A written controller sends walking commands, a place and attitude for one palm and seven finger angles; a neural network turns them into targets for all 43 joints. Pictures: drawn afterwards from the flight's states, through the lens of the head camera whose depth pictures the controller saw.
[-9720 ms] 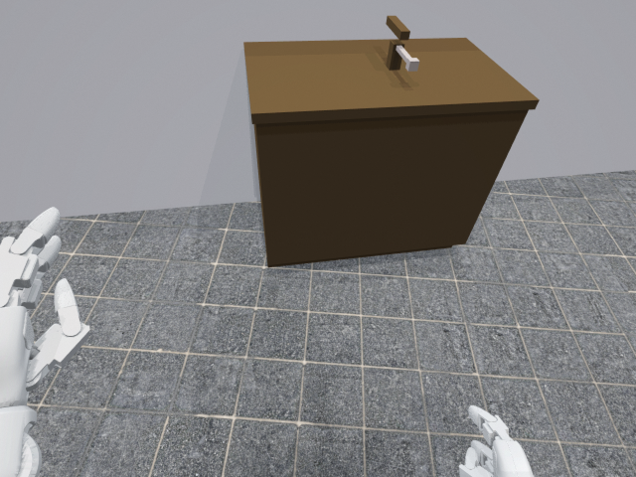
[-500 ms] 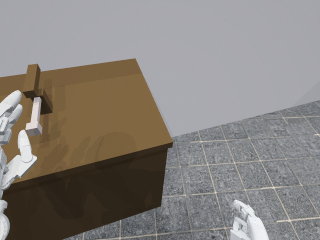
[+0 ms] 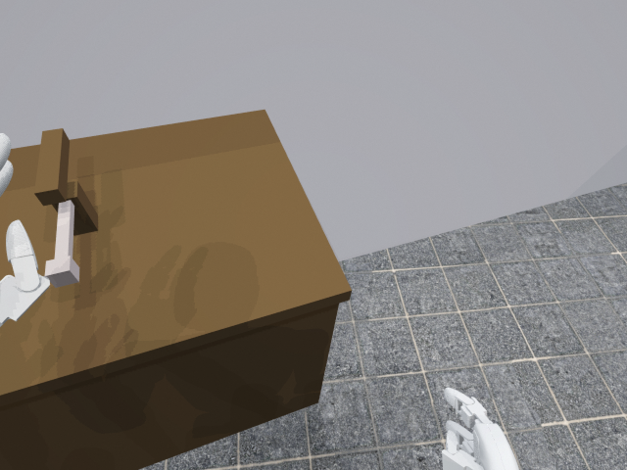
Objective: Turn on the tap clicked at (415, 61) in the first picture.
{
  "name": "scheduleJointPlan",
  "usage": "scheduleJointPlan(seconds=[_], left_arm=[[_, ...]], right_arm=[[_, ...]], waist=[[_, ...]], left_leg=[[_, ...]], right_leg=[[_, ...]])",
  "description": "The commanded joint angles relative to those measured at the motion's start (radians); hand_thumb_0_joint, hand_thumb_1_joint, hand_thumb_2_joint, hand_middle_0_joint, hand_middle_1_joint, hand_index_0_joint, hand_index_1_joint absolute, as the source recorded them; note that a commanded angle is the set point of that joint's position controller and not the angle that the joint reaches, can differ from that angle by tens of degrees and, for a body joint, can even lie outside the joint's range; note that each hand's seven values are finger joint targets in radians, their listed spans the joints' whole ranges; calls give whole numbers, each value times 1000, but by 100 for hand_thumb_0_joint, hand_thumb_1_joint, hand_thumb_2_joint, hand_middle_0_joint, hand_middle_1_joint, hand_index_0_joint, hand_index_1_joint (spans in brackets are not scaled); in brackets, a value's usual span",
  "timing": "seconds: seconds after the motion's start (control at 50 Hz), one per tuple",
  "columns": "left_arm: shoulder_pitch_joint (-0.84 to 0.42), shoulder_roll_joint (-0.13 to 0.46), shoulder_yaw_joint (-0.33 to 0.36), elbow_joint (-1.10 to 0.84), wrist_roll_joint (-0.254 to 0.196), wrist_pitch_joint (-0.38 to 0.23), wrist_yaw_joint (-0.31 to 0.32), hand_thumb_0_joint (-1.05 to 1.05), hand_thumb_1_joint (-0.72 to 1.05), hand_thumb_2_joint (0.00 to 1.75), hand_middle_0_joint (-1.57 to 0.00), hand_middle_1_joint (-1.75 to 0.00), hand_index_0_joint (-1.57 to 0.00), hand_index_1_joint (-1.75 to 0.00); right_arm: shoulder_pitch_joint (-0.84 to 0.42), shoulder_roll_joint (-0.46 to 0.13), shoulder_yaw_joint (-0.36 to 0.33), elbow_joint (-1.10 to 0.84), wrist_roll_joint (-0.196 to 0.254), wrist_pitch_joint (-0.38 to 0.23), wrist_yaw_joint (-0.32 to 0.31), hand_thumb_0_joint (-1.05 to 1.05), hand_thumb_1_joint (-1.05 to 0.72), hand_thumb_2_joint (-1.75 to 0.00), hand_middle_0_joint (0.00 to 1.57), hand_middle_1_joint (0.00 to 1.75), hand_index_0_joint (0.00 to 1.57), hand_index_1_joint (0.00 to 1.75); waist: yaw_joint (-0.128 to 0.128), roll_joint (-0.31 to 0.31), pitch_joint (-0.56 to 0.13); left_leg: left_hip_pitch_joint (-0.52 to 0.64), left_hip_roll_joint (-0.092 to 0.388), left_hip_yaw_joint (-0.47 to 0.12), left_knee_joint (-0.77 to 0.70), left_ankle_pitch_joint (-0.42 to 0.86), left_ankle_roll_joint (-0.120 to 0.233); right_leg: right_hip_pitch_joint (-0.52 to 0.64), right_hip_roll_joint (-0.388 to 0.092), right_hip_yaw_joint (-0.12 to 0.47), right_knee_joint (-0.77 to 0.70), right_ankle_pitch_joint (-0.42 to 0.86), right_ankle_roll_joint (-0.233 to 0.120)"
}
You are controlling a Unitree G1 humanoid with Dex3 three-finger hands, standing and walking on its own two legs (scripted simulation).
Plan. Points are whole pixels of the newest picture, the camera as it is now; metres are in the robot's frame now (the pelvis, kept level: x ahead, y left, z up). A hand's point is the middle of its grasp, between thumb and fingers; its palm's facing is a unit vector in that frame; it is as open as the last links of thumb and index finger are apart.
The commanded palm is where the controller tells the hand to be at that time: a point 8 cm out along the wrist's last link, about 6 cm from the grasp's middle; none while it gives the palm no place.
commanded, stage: come to a stop and stand still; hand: left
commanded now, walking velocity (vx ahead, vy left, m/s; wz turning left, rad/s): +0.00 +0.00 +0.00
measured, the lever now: (62, 271) +0.33 +0.35 +0.04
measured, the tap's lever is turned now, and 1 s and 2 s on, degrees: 0 0 0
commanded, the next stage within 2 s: look again from close up in 0.46 s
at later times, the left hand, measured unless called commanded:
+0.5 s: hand (41, 297) +0.23 +0.27 +0.17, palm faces +0.32 -0.80 -0.50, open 7.4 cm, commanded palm +0.17 +0.30 +0.18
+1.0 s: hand (30, 332) +0.20 +0.26 +0.17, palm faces +0.36 -0.85 -0.39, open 7.4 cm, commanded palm +0.14 +0.29 +0.18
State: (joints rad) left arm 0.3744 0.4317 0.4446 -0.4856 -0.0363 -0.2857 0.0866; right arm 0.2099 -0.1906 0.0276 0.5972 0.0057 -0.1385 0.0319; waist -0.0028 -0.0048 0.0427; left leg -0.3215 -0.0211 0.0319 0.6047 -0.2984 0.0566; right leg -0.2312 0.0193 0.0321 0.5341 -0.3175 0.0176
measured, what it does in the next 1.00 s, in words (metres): stands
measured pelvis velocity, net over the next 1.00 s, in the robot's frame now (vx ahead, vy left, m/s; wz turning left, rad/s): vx -0.02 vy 0.01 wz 0.00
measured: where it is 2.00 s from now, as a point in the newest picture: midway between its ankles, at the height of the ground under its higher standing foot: outside the picture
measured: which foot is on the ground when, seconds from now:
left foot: down 0.00-1.00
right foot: down 0.00-1.00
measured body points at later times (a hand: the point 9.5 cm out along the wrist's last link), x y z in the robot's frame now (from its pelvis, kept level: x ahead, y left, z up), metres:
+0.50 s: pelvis +0.01 +0.02 +0.00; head +0.05 +0.03 +0.45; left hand +0.21 +0.31 +0.19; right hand +0.20 -0.20 -0.08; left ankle +0.01 +0.08 -0.73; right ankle -0.02 -0.13 -0.73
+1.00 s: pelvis -0.02 +0.01 +0.01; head +0.00 +0.03 +0.46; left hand +0.17 +0.30 +0.19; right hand +0.16 -0.22 -0.06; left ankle +0.01 +0.08 -0.73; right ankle -0.02 -0.13 -0.73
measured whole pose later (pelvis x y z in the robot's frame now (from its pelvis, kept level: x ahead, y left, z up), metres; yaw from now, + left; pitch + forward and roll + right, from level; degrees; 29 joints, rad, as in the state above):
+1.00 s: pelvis -0.02 +0.01 +0.01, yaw +0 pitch -1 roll -3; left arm 0.45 0.36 0.35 -0.47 -0.03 -0.18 0.10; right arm 0.21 -0.21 0.01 0.57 0.01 -0.08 -0.03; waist 0.01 0.02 0.03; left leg -0.28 -0.02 0.04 0.51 -0.23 0.08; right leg -0.17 0.00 -0.04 0.39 -0.22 0.03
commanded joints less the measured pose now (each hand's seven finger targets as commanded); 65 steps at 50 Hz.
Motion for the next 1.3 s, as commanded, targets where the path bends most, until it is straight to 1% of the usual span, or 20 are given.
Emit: scheduleJointPlan(seconds=[0.0, 0.06, 0.12, 0.2, 0.36, 0.38, 0.46, 0.48, 0.76, 0.78, 0.96, 0.98, 1.0, 1.02, 1.04, 1.06, 1.1, 1.2, 1.26, 1.28], left_arm=[[25, 161, 110, -156, 0, -30, 20, 0, 90, 90, -20, -30, -20, -30], [-50, 227, 151, -208, 14, -21, 30, 0, 90, 90, -20, -30, -20, -30], [-15, 176, 99, -266, 15, -4, 28, 0, 90, 90, -20, -30, -20, -30], [35, 136, 53, -341, 22, 22, 30, 0, 90, 90, -20, -30, -20, -30], [125, 168, 133, -227, 3, 46, 33, 0, 90, 90, -20, -30, -20, -30], [122, 110, 84, -213, -5, 45, 25, 0, 90, 90, -20, -30, -20, -30], [86, 137, 85, -224, -4, 56, 28, 0, 90, 90, -20, -30, -20, -30], [79, 92, 43, -217, -8, 55, 24, 0, 90, 90, -20, -30, -20, -30], [-5, 123, 40, -198, -5, 48, 40, 0, 90, 90, -20, -30, -20, -30], [-9, 76, 1, -191, -7, 45, 35, 0, 90, 90, -20, -30, -20, -30], [10, 118, 35, -193, -4, 36, 35, 0, 90, 90, -20, -30, -20, -30], [8, 72, -4, -194, -8, 34, 29, 0, 90, 90, -20, -30, -20, -30], [1, 88, 4, -200, -7, 34, 30, 0, 90, 90, -20, -30, -20, -30], [-1023, 915, 598, -433, 150, -76, 37, 0, 90, 90, -20, -30, -20, -30], [-431, 264, 174, 168, 42, -29, -3, 0, 90, 90, -20, -30, -20, -30], [-230, 87, 38, 176, -3, -1, -14, 0, 90, 90, -20, -30, -20, -30], [-166, 96, -13, -41, -1, -25, -22, 0, 90, 90, -20, -30, -20, -30], [-1, 107, 11, -163, -2, -25, 1, 0, 90, 90, -20, -30, -20, -30], [-72, 206, 115, -172, 0, -38, 16, 0, 90, 90, -20, -30, -20, -30], [-88, 175, 95, -147, -2, -43, 13, 0, 90, 90, -20, -30, -20, -30]], right_arm=[[-88, -159, -62, -157, -6, -27, -47, 0, -90, -90, 20, 30, 20, 30], [-87, -160, -65, -166, -13, -8, -64, 0, -90, -90, 20, 30, 20, 30], [-74, -155, -72, -176, -12, -5, -57, 0, -90, -90, 20, 30, 20, 30], [-70, -157, -73, -187, -13, -6, -34, 0, -90, -90, 20, 30, 20, 30], [-77, -160, -77, -196, 0, 49, -45, 0, -90, -90, 20, 30, 20, 30], [-80, -148, -69, -198, -1, 53, -43, 0, -90, -90, 20, 30, 20, 30], [-99, -153, -68, -201, 9, 56, -55, 0, -90, -90, 20, 30, 20, 30], [-99, -146, -63, -200, 7, 56, -55, 0, -90, -90, 20, 30, 20, 30], [-119, -145, -62, -185, 11, 19, -73, 0, -90, -90, 20, 30, 20, 30], [-116, -141, -59, -185, 9, 19, -71, 0, -90, -90, 20, 30, 20, 30], [-112, -150, -62, -180, 9, 1, -70, 0, -90, -90, 20, 30, 20, 30], [-109, -146, -60, -181, 7, 1, -68, 0, -90, -90, 20, 30, 20, 30], [-112, -146, -61, -183, 9, -1, -69, 0, -90, -90, 20, 30, 20, 30], [20, -169, -65, -168, -49, -47, -67, 0, -90, -90, 20, 30, 20, 30], [-66, -45, -14, -111, -2, -46, -69, 0, -90, -90, 20, 30, 20, 30], [-43, -119, -81, -143, 20, -51, -61, 0, -90, -90, 20, 30, 20, 30], [-38, -139, -80, -176, 16, -57, -39, 0, -90, -90, 20, 30, 20, 30], [-82, -141, -72, -189, 14, -50, -21, 0, -90, -90, 20, 30, 20, 30], [-98, -142, -64, -184, 8, -41, -51, 0, -90, -90, 20, 30, 20, 30], [-96, -136, -61, -185, 4, -40, -59, 0, -90, -90, 20, 30, 20, 30]], waist=[[15, 127, -118], [16, 116, -164], [10, 159, -239], [8, 193, -238], [7, 100, -216], [3, 85, -204], [9, 63, -198], [7, 64, -192], [16, 100, -105], [13, 89, -100], [20, 90, -130], [15, 79, -131], [17, 83, -136], [38, -128, 12], [15, -141, -162], [39, 128, -218], [44, 245, -227], [43, -6, -139], [34, 23, -93], [29, 42, -94]], left_leg=[[137, 114, -141, -226, 191, -31], [187, 124, -142, -190, 366, -22], [327, 131, -127, -122, 658, -17], [390, 150, -137, -91, 808, -30], [234, 130, -105, -101, 641, -50], [221, 127, -101, -107, 606, -49], [154, 118, -94, -118, 454, -47], [144, 115, -90, -128, 411, -43], [50, 109, -140, -235, -12, -24], [39, 109, -145, -244, -33, -23], [68, 115, -149, -257, 31, -25], [76, 115, -147, -253, 44, -24], [84, 114, -143, -247, 65, -23], [-87, 114, -118, -112, 174, -17], [124, 57, -123, -154, 249, -21], [237, 73, -98, -198, 308, -50], [163, 130, -137, -213, 316, -32], [34, 106, -121, -251, 18, -30], [20, 106, -136, -283, -68, -28], [10, 110, -145, -293, -93, -21]], right_leg=[[-34, -46, -29, -45, 194, -36], [-10, -45, -45, -34, 240, -30], [-45, -42, -62, 4, 233, -27], [-78, -31, -96, -37, 122, -30], [47, -52, -91, -72, 281, -34], [45, -52, -94, -84, 263, -33], [97, -74, -60, -110, 335, -39], [94, -75, -63, -113, 328, -37], [68, -79, -31, -176, 145, -42], [73, -73, -37, -177, 138, -41], [95, -72, -40, -174, 179, -38], [93, -69, -42, -173, 186, -38], [95, -72, -39, -174, 196, -38], [-34, -125, 15, -234, 252, -40], [-63, -148, 17, -172, 195, -84], [-11, -90, 26, -98, 211, -94], [53, -77, -2, -70, 150, -53], [81, -76, -7, -148, 83, -46], [39, -69, -13, -165, 12, -44], [49, -69, -18, -160, 12, -43]])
